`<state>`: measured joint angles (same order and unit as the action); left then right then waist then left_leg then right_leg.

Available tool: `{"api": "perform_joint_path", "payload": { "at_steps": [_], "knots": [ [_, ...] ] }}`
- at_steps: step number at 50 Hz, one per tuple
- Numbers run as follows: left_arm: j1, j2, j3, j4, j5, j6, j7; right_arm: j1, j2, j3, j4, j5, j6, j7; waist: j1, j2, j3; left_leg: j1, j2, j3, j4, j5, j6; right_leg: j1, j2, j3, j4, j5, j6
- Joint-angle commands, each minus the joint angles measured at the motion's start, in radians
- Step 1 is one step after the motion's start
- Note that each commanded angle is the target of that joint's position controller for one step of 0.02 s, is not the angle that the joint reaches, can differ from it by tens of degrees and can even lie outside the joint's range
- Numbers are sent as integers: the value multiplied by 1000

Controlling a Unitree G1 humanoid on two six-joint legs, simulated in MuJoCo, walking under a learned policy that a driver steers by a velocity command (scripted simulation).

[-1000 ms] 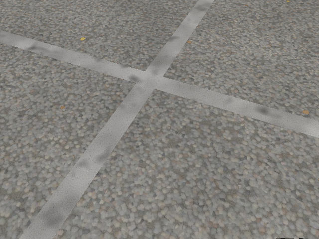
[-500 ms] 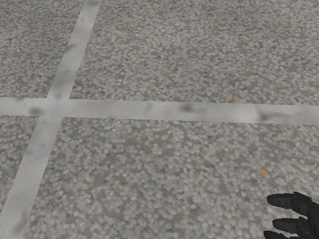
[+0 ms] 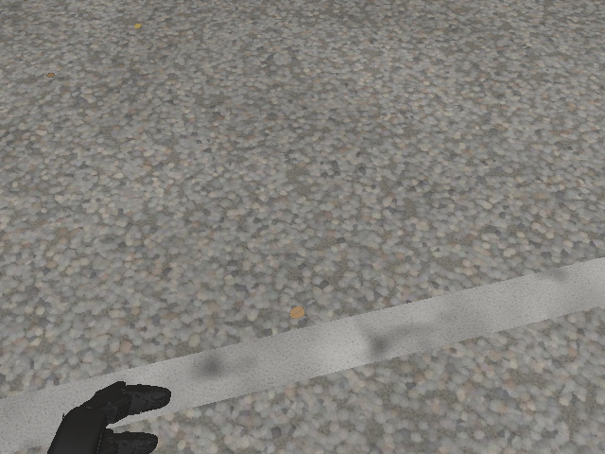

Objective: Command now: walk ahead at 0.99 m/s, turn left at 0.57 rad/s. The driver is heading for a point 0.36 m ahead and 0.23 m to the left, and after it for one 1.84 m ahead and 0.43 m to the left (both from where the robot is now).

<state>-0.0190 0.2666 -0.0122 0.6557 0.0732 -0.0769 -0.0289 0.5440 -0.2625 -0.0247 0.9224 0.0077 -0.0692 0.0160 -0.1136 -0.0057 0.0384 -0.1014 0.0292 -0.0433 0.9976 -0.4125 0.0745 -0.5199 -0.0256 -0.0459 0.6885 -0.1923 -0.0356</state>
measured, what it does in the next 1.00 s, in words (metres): walks ahead, turning left: left foot, then right foot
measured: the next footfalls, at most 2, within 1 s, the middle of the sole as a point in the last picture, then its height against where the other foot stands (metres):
left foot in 0.38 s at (244, 418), level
right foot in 0.82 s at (200, 252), level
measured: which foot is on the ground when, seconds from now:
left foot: up 0.00-0.36, down 0.38-0.84, up 0.86-1.00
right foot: down 0.00-0.38, up 0.40-0.80, down 0.82-1.00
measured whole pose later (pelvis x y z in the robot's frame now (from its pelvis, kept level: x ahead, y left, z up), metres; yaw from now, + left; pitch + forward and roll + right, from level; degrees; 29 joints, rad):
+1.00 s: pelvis +0.91 +0.23 +0.02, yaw +29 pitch +0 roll -2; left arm 0.45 0.32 0.06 0.87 0.01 -0.05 -0.01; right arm 0.16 -0.29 0.00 0.73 -0.08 -0.08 0.02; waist 0.04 0.02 0.02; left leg -0.50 0.00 -0.06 1.19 -0.30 0.03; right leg -0.22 0.15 0.03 0.44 -0.22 -0.11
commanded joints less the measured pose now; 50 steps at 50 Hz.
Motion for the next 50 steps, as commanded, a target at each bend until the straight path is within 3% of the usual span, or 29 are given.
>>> {"api": "perform_joint_path", "payload": {
  "at_steps": [1,4,6,9,12,14,16,17,18,19,20,21,22,23,24,26,30,34,37,39,40,41,42,43,44,45,46,48,50],
  "knots": [
    [319,180,81,65,-15,0,25,-153,-122,-29,-148,4,-12,0,195,-82,-131,-645,50,-35,347,165,42,630,-344,530,-414,-343,-91],
    [296,103,65,101,-33,-23,25,-141,-69,-28,-124,-24,34,23,111,-99,-51,-565,99,-25,299,180,12,446,-270,264,-476,-97,-67],
    [324,78,60,141,-55,-42,19,-233,-37,-23,-162,-30,59,35,97,-87,7,-642,118,-9,279,205,7,442,-257,136,-515,49,-50],
    [327,47,52,168,-52,-59,16,-377,-27,-11,-224,-30,67,55,87,-78,72,-670,103,55,164,358,9,405,-187,-76,-558,271,-23],
    [342,94,59,184,-49,-63,30,-495,-44,2,-272,-27,62,76,85,-26,109,-588,62,153,-96,468,47,420,-155,-205,-598,450,1],
    [361,147,67,188,-48,-60,42,-522,-57,7,-280,-29,59,83,69,-26,95,-467,-5,222,-222,497,82,478,-169,-249,-555,807,13],
    [389,214,83,179,-45,-33,60,-425,-106,-7,-246,-24,58,74,11,-75,3,-337,-90,274,-242,418,107,591,-191,-250,-360,1230,33],
    [358,245,92,165,-39,-13,68,-289,-142,-21,-211,-23,58,65,-66,-97,-68,-193,-118,259,-233,356,126,583,-211,-239,-178,1326,28],
    [305,267,101,141,-32,5,70,-89,-187,-45,-154,-25,60,52,-165,-102,-162,14,-128,207,-243,292,162,520,-232,-208,79,1309,11],
    [284,258,102,134,-28,17,58,71,-232,-76,-96,-21,59,28,-210,-35,-217,236,-130,129,-316,228,192,370,-178,-197,435,967,5],
    [252,125,71,113,-21,7,34,-19,-290,-101,-94,0,72,4,-113,218,-94,287,-26,-74,-365,234,225,49,32,-172,831,-128,29],
    [355,102,54,-14,-41,-17,31,-98,-407,-118,-150,-36,83,5,29,305,-268,556,177,-630,-523,217,441,-311,95,26,1064,-321,70],
    [276,146,46,-28,-32,-47,34,-106,-366,-123,-180,-33,83,-4,-20,103,-282,531,237,-812,-726,-34,442,-398,43,146,1006,-245,54],
    [239,168,46,-21,-35,-59,33,-130,-293,-108,-164,-31,76,-14,24,-33,-110,340,218,-762,-791,-72,381,-380,-8,153,874,-179,48],
    [212,157,43,-21,-26,-55,35,-164,-253,-96,-149,-28,62,-16,80,-96,-29,175,176,-668,-791,18,339,-306,-46,147,767,-161,54],
    [230,138,33,-11,5,-10,34,-206,-212,-76,-153,-20,27,-24,150,-116,31,-65,86,-501,-790,204,307,-165,-87,143,643,-175,87],
    [42,76,7,-100,-6,22,13,-192,-212,-76,-155,-12,-11,-15,121,-64,88,-289,-34,-343,-839,346,266,-51,-101,62,273,-10,126],
    [-37,33,-10,-114,-37,7,-2,-96,-180,-71,-112,9,-28,0,24,4,31,-160,-32,-247,-862,633,172,96,-46,-12,-61,408,56],
    [-62,87,11,-119,-42,1,11,-56,-207,-70,-82,-11,-39,-7,5,56,19,106,35,-198,-787,993,120,64,-4,-39,-169,335,-21],
    [96,160,47,-68,-44,-3,21,-69,-262,-81,-73,-37,-30,-24,96,99,-88,248,74,-163,-592,1276,85,177,67,-49,-170,163,-59],
    [301,196,68,-6,-54,-1,30,-113,-274,-84,-75,-59,-18,-32,206,114,-177,241,79,-125,-376,1368,73,336,87,-54,-165,93,-82],
    [538,232,89,61,-56,8,44,-186,-258,-80,-89,-71,-10,-37,340,96,-254,79,45,-79,-69,1252,60,578,31,-4,-133,7,-113],
    [631,331,121,87,-32,11,48,-128,-129,-47,-137,-39,-18,-26,291,-187,-353,-300,-106,-5,423,570,-3,870,-198,435,-122,-229,-256],
    [566,292,119,104,-45,23,23,-98,-103,-26,-160,-35,-43,-8,212,-308,-362,-569,-195,-44,518,-11,-14,931,-276,940,-383,-315,-324],
    [429,228,113,78,-49,20,11,-195,-130,-18,-178,-43,-47,-14,189,-147,-197,-674,-88,-90,500,90,1,812,-267,859,-420,-382,-325],
    [408,176,106,84,-59,19,5,-284,-152,-13,-195,-56,-53,-10,187,-4,-127,-648,-41,-87,425,141,-4,675,-238,746,-427,-321,-304],
    [420,143,97,106,-56,18,6,-341,-146,-8,-219,-68,-53,-6,169,47,-61,-617,-15,-77,341,145,-10,550,-192,661,-444,-245,-278],
    [441,123,84,150,-58,8,16,-358,-112,10,-260,-94,-29,4,103,11,11,-577,18,-67,222,106,-47,383,-119,573,-480,-181,-264],
    [451,155,93,158,-66,-5,17,-402,-102,25,-298,-95,-11,10,87,-18,48,-573,45,-37,88,82,-79,280,-91,522,-528,-142,-276]
  ]
}}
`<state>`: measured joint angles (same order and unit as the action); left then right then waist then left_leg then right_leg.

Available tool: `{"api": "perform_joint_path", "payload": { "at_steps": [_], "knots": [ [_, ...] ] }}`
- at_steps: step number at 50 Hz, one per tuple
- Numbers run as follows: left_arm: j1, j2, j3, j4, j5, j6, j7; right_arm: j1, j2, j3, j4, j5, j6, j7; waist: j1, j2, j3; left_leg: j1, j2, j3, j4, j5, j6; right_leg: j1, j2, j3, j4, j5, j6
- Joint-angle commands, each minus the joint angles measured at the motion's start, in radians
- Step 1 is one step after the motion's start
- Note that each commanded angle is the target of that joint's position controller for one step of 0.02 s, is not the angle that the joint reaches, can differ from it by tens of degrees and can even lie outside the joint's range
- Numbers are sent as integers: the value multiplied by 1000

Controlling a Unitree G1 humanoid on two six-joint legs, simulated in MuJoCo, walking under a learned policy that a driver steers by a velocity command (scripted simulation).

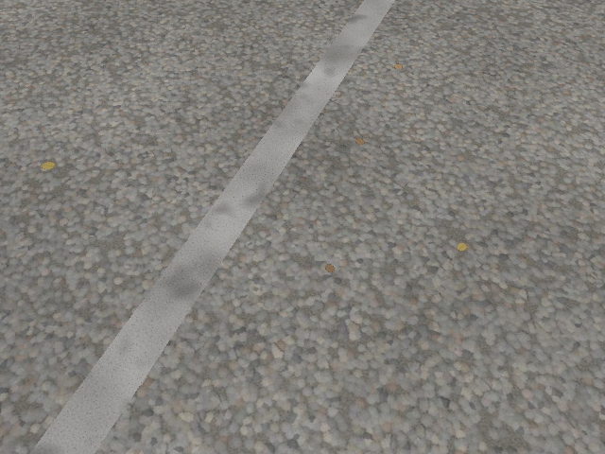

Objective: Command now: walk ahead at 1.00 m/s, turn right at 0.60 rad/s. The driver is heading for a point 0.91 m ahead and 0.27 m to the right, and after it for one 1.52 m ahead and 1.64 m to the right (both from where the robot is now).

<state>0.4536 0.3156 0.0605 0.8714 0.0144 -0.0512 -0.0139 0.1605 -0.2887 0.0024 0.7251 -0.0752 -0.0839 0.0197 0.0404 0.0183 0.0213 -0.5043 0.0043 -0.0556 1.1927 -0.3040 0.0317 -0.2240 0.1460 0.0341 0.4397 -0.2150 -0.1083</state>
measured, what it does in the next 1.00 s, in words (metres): walks ahead, turning right: left foot, then right foot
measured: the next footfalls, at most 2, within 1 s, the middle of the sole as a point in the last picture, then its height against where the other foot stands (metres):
left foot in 0.24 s outside the picture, level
right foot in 0.68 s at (413, 356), level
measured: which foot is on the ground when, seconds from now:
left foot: up 0.00-0.22, down 0.24-0.66, up 0.68-1.00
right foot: down 0.00-0.24, up 0.26-0.66, down 0.68-1.00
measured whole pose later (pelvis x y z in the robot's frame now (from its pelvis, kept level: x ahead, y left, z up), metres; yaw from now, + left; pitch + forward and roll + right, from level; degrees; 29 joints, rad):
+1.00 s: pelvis +0.86 -0.26 -0.01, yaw -53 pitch +2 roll -1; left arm 0.45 0.34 0.08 0.81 0.00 -0.05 -0.02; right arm 0.01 -0.28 0.02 0.56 -0.03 -0.05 0.02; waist 0.11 -0.02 0.04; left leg -0.67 0.11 -0.09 0.63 -0.01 -0.06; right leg 0.05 0.19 0.24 0.34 -0.37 -0.15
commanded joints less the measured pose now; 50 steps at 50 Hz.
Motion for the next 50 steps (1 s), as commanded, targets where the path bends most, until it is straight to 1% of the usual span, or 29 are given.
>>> {"api": "perform_joint_path", "payload": {
  "at_steps": [1,5,8,10,11,12,13,14,15,16,18,21,25,27,29,31,32,33,34,35,36,37,38,40,41,44,46,48,50],
  "knots": [
    [-29,117,26,-64,-6,-33,4,-83,-78,6,-133,-3,4,12,-59,-43,90,-143,73,3,-209,29,-53,-85,-244,413,-317,-87,-204],
    [-23,151,50,-73,-24,-42,-8,-236,-45,29,-186,39,-1,30,-3,-63,82,144,29,65,-543,388,-70,-213,-191,334,-371,142,-128],
    [31,163,58,-57,-31,-36,-4,-251,-79,16,-193,38,-4,13,23,-62,35,163,6,53,-647,380,-53,-12,-208,344,-256,373,-85],
    [45,191,64,-49,-21,-29,4,-135,-126,-10,-160,36,-12,-8,-29,-54,-73,317,-43,63,-688,218,-29,79,-198,327,-24,649,-47],
    [15,213,69,-55,-19,-30,1,14,-153,-27,-123,35,-18,-22,-114,-41,-162,508,-20,50,-692,178,-14,26,-159,300,187,659,-24],
    [-15,169,58,-76,-19,-41,-2,214,-220,-57,-97,20,-23,-45,-206,0,-280,744,139,-96,-686,-50,20,-119,-119,259,466,468,-13],
    [25,3,19,-114,-44,-47,7,318,-286,-81,-81,-16,-18,-58,-187,216,-409,992,447,-516,-774,-374,84,-398,-30,146,778,-251,-2],
    [35,46,8,-151,-43,-32,10,271,-304,-96,-71,6,-4,-53,-141,319,-443,955,508,-826,-900,-491,151,-536,-74,82,942,-247,-8],
    [-75,93,17,-135,-18,-15,12,181,-185,-77,-85,14,0,-49,-145,151,-259,816,434,-652,-911,-470,133,-600,-148,59,949,-138,-12],
    [-144,90,18,-141,-2,-8,0,149,-119,-62,-72,19,-3,-42,-141,59,-142,691,383,-466,-909,-267,116,-592,-178,47,902,-85,-4],
    [-198,51,15,-160,17,17,-27,169,-85,-53,-25,19,-12,-41,-101,56,-43,548,315,-245,-940,11,86,-561,-218,42,861,-78,13],
    [-294,-3,-5,-231,20,53,-49,209,-43,-46,41,54,-36,-23,-62,84,7,503,300,-57,-974,272,57,-618,-258,20,833,-64,20],
    [-422,9,-28,-319,17,53,-82,125,-78,-53,53,52,-53,-23,-6,64,73,375,224,204,-1071,414,20,-519,-248,-54,578,166,14],
    [-483,14,-37,-332,17,52,-95,156,-113,-59,72,52,-55,-26,-16,21,109,359,193,300,-1093,586,5,-394,-200,-157,406,232,-16],
    [-463,37,-33,-316,15,47,-90,215,-170,-71,80,53,-47,-31,1,37,63,449,199,331,-975,1054,-8,-268,-116,-228,341,214,-52],
    [-279,92,-10,-264,15,41,-75,207,-239,-89,66,47,-16,-44,115,81,-53,492,239,323,-683,1336,-10,-58,-52,-226,333,116,-89],
    [-83,132,13,-206,16,39,-61,168,-258,-94,46,44,1,-47,206,88,-143,424,260,299,-433,1338,1,158,-36,-184,311,79,-123],
    [75,179,44,-139,13,40,-36,161,-242,-93,38,33,11,-40,250,17,-206,239,213,292,-96,961,-9,420,-37,-104,254,24,-151],
    [-3,264,72,-140,-13,56,-8,159,-114,-64,11,19,10,-21,146,-230,-125,-53,14,285,328,-106,-39,480,-187,156,204,33,-189],
    [-63,369,87,-206,20,70,-8,221,-127,-56,-118,44,-9,-23,63,-285,-336,-360,-46,73,546,-217,-68,735,-393,715,2,-49,-397],
    [-36,317,87,-217,12,72,5,111,-172,-53,-132,35,-34,-22,110,-86,-299,-420,15,-36,470,-112,-62,664,-410,805,-148,-199,-373],
    [-66,262,75,-189,9,63,15,89,-166,-46,-129,39,-45,-22,55,-6,-119,-403,57,-36,343,-60,-58,474,-386,739,-192,-172,-332],
    [-92,226,64,-174,6,45,20,68,-154,-41,-124,27,-39,-26,2,57,-38,-327,89,-32,240,-65,-66,305,-340,652,-194,-66,-301],
    [-150,182,42,-177,4,15,26,123,-141,-35,-103,-2,6,-27,-84,72,16,-181,122,-35,111,-120,-93,64,-262,497,-198,76,-281],
    [-147,166,35,-173,0,2,20,110,-133,-34,-110,-3,25,-25,-95,68,30,-140,132,-25,34,-157,-106,-20,-234,459,-210,94,-278],
    [-163,169,41,-173,-4,-22,9,-77,-70,-11,-193,16,36,-10,-70,25,88,-18,126,25,-263,80,-120,-217,-144,365,-271,95,-235],
    [-157,180,51,-170,-8,-27,0,-136,-50,-2,-209,41,31,0,-37,-9,70,104,90,36,-448,316,-107,-235,-114,338,-270,166,-182],
    [-121,193,60,-157,-18,-28,-5,-154,-69,-8,-208,55,29,1,-6,-33,35,180,57,39,-543,397,-89,-155,-138,363,-242,271,-149],
    [-89,201,64,-143,-17,-23,2,-129,-105,-21,-198,54,26,-5,-7,-45,3,212,33,30,-627,349,-71,-6,-161,385,-154,402,-114]
  ]
}}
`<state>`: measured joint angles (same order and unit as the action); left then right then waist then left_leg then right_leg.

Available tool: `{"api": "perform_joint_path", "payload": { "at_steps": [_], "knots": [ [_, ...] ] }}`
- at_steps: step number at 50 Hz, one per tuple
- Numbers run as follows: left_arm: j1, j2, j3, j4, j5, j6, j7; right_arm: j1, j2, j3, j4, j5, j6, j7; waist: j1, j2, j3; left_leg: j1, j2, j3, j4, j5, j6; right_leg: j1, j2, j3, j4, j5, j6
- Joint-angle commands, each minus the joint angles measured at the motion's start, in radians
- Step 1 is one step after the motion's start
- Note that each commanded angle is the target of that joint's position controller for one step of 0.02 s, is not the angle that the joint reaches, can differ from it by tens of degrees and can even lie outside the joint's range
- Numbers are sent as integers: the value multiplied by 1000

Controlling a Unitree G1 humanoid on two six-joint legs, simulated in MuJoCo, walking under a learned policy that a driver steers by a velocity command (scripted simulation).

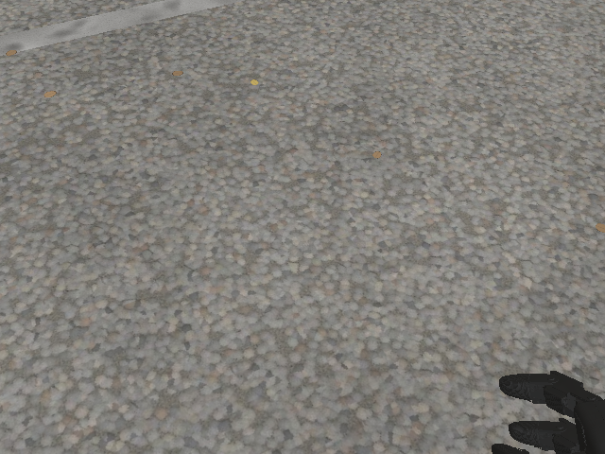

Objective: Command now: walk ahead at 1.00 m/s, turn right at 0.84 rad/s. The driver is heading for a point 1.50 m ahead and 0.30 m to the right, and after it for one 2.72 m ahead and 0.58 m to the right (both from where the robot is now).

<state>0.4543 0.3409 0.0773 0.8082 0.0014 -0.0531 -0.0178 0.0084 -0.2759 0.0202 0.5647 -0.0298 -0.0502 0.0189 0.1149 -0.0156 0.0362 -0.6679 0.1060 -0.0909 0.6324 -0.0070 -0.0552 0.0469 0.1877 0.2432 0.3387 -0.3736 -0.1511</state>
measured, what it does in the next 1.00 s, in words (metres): walks ahead: left foot, then right foot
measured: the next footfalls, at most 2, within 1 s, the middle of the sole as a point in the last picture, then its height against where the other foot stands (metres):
left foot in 0.06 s outside the picture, level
right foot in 0.50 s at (382, 380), level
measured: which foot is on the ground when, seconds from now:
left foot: up 0.00-0.04, down 0.06-0.52, up 0.54-0.92, down 0.94-1.00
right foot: down 0.00-0.08, up 0.10-0.48, down 0.50-0.96, up 0.98-1.00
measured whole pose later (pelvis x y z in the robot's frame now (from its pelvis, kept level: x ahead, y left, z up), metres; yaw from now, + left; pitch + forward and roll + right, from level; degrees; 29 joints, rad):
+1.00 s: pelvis +0.95 -0.06 -0.02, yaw -12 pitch +1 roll +1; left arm 0.46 0.28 0.03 0.97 0.01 -0.08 0.00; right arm 0.05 -0.27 -0.01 0.72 -0.04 -0.06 0.02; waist 0.05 -0.01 0.05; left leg -0.54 -0.03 0.10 0.65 -0.13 0.10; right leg 0.03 0.06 0.03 0.95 -0.38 -0.09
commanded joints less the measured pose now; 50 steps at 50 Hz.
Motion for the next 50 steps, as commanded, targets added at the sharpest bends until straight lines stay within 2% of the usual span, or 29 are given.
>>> {"api": "perform_joint_path", "payload": {
  "at_steps": [1,3,4,5,6,7,8,11,14,19,22,24,25,26,27,28,29,30,31,32,34,37,41,44,45,47,48,49,50],
  "knots": [
    [-76,190,49,-71,1,-19,10,88,-146,-53,-15,4,-11,-13,-107,-9,-59,430,-97,78,-76,-26,30,-199,-210,169,46,723,-51],
    [-114,196,42,-63,17,-24,5,418,-212,-92,69,-6,-20,-41,-294,26,-222,769,-88,102,-64,-185,66,-257,-171,89,486,829,-4],
    [-132,62,4,-86,28,-39,11,620,-275,-112,104,-30,-27,-61,-351,183,-330,968,127,-158,-92,-548,90,-431,-108,20,865,368,6],
    [17,-23,-25,-136,-16,-44,2,507,-351,-128,107,-40,-26,-47,-179,532,-398,1040,333,-828,-398,-766,196,-701,-3,-72,1059,-91,39],
    [-48,48,-29,-96,19,-26,15,364,-238,-119,74,-28,-19,-31,-174,268,-220,907,305,-814,-416,-908,231,-813,-112,-86,1103,6,23],
    [-138,75,-23,-101,35,-19,3,317,-166,-104,74,-17,-18,-23,-179,108,-128,792,260,-623,-388,-794,232,-806,-152,-105,1054,82,31],
    [-197,71,-25,-113,41,-15,-9,318,-136,-98,102,-23,-21,-18,-172,26,-62,685,211,-482,-390,-627,221,-780,-176,-108,997,103,36],
    [-255,17,-45,-152,46,5,-37,384,-101,-81,193,-10,-48,-13,-132,90,6,572,131,-268,-435,-424,193,-765,-198,-78,882,83,53],
    [-376,20,-59,-209,47,8,-44,411,-118,-82,228,8,-68,-5,-124,80,58,551,118,-127,-518,-246,208,-840,-194,-102,743,179,73],
    [-561,-8,-91,-269,35,-7,-73,465,-142,-79,278,26,-79,2,-141,53,103,475,76,101,-671,151,189,-575,-197,-308,345,432,50],
    [-526,21,-83,-248,45,-8,-52,503,-204,-86,313,22,-71,-7,-103,107,33,676,101,159,-512,738,175,-474,-135,-363,275,351,7],
    [-274,80,-53,-170,51,-5,-23,496,-248,-92,328,11,-46,-28,28,162,-128,710,123,180,-146,1007,157,-208,-80,-353,271,207,-27],
    [-70,119,-31,-103,51,-4,-6,461,-242,-90,318,12,-34,-33,126,144,-216,594,92,189,139,886,144,26,-115,-307,221,198,-51],
    [63,196,-5,-65,64,-4,14,477,-145,-71,288,-1,-33,-28,117,-4,-326,368,7,174,520,234,152,263,-338,-58,234,-75,-64],
    [11,251,12,-83,62,2,20,568,-53,-52,234,37,-43,-11,-10,-254,-459,33,-157,64,851,-455,125,442,-578,532,54,-279,-169],
    [-37,193,14,-82,39,3,17,433,-155,-71,215,29,-46,-20,27,-87,-353,-99,-106,-5,873,-382,151,378,-525,521,-27,-214,-159],
    [-79,146,4,-57,30,-7,19,349,-137,-66,194,32,-52,-18,-8,-36,-175,-126,-64,12,803,-298,148,217,-491,342,-42,-44,-150],
    [-100,105,-1,-37,33,-18,16,333,-108,-56,196,22,-51,-14,-51,29,-80,-81,-33,14,726,-287,142,58,-452,241,-68,94,-134],
    [-129,71,-11,-27,33,-28,17,329,-92,-54,201,4,-36,-8,-99,52,-36,-16,-7,8,666,-286,136,-66,-393,150,-95,127,-95],
    [-134,51,-19,-19,33,-35,20,373,-74,-48,206,-5,-19,5,-139,-2,-38,40,3,8,627,-292,121,-142,-390,117,-125,129,-102],
    [-101,23,-26,13,11,-53,18,302,-55,-44,183,-18,2,19,-152,-26,33,5,35,22,535,-308,95,-213,-363,57,-200,129,-104],
    [-72,36,-23,35,5,-68,7,83,-45,-29,100,-17,-1,31,-127,-9,126,-51,47,95,297,-112,77,-267,-297,-83,-286,297,-91],
    [-13,79,-16,70,-19,-93,1,-29,-36,-16,72,10,-14,50,-99,18,118,212,-27,180,-10,231,123,-264,-298,-186,-397,590,-46],
    [24,138,-8,101,-1,-79,13,-13,-86,-31,77,-2,-15,32,-121,-13,37,257,-113,219,-71,123,163,-1,-332,-230,-244,1086,-10],
    [30,161,-4,109,14,-67,21,48,-111,-42,91,-5,-13,21,-156,-48,-23,326,-152,226,-59,26,176,54,-349,-238,-110,1267,3],
    [-16,186,1,113,42,-34,41,413,-181,-79,199,-8,-6,-12,-341,-67,-198,690,-163,195,-63,-138,211,-33,-342,-264,381,1269,22],
    [-9,108,-17,93,50,-35,40,587,-266,-108,233,-21,-1,-33,-379,20,-305,915,29,-12,-17,-392,239,-233,-273,-275,777,900,22],
    [118,-27,-45,51,-15,-55,15,542,-334,-130,231,-24,-1,-26,-228,405,-462,1153,300,-672,-241,-631,391,-617,-57,-196,1201,-39,74],
    [16,68,-34,46,0,-62,25,448,-257,-127,211,-6,1,-9,-251,179,-378,1097,257,-739,-342,-615,382,-757,-119,-116,1238,-7,37]
  ]
}}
